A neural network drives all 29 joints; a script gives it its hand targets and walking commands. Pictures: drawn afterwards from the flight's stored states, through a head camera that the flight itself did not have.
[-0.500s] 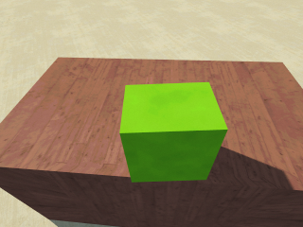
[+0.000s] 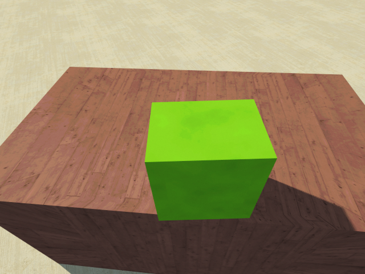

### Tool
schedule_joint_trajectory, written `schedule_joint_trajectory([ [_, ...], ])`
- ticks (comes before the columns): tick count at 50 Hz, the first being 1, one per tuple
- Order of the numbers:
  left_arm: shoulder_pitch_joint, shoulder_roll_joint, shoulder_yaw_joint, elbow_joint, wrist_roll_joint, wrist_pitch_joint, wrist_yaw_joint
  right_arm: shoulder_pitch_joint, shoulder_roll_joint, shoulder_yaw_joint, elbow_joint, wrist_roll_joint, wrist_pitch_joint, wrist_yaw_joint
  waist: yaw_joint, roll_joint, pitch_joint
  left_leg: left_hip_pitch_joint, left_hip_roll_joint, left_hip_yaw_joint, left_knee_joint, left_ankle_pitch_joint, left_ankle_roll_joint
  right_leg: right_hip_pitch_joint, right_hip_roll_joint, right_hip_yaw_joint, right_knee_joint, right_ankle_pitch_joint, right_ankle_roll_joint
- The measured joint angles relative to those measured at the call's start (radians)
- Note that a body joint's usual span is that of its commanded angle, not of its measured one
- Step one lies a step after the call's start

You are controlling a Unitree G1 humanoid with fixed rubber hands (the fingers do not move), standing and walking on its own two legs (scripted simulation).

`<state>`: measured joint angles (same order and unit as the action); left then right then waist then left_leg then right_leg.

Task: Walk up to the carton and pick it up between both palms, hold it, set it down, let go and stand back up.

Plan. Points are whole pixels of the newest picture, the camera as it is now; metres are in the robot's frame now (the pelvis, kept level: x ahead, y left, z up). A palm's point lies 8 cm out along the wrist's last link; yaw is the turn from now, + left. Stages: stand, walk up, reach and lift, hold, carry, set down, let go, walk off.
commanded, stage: stand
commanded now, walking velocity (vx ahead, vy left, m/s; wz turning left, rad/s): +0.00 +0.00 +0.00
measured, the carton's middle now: (203, 163) +0.38 -0.03 +0.04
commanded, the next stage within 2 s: none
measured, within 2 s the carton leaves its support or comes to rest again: neither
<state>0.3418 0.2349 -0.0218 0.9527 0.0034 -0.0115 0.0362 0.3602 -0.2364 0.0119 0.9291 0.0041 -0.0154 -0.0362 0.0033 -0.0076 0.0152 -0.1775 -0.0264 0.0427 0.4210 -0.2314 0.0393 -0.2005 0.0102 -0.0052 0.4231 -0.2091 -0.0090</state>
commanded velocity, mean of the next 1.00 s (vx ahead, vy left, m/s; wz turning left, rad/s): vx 0.00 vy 0.00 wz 0.00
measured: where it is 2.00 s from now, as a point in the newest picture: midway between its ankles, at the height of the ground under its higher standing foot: outside the picture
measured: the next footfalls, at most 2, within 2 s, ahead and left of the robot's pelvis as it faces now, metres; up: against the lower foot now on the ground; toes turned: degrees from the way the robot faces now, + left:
none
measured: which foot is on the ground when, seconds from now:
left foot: down 0.00-1.00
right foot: down 0.00-1.00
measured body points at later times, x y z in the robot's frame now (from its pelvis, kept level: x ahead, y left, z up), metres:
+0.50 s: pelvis +0.01 +0.00 +0.00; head +0.01 +0.01 +0.45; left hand +0.02 +0.25 -0.15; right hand +0.02 -0.25 -0.14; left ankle +0.00 +0.09 -0.74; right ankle +0.01 -0.11 -0.74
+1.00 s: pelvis +0.01 +0.00 +0.00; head +0.01 +0.01 +0.45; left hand +0.01 +0.25 -0.15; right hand +0.02 -0.25 -0.14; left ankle +0.00 +0.09 -0.74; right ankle +0.01 -0.11 -0.74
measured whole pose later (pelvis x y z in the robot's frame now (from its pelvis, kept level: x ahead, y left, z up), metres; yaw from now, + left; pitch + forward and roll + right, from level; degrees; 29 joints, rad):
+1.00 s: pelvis +0.01 +0.00 +0.00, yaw +0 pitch -1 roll +0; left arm 0.34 0.22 -0.03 1.00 0.00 -0.01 0.04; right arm 0.35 -0.22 0.02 0.97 0.01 -0.02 -0.04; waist 0.00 -0.01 0.02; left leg -0.16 -0.03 0.04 0.41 -0.23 0.04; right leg -0.19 0.00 -0.01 0.42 -0.22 0.00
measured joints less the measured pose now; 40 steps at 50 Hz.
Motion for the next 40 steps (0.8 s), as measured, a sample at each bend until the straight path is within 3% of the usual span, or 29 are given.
schedule_joint_trajectory([
  [40, 0.001, -0.01, -0.01, 0.035, -0.002, 0.0, 0.007, -0.007, 0.013, 0.006, 0.039, 0.001, -0.001, -0.003, 0.0, -0.002, 0.002, 0.014, -0.006, -0.002, -0.013, -0.002, 0.005, 0.013, -0.009, -0.001, -0.008, -0.006, 0.008],
])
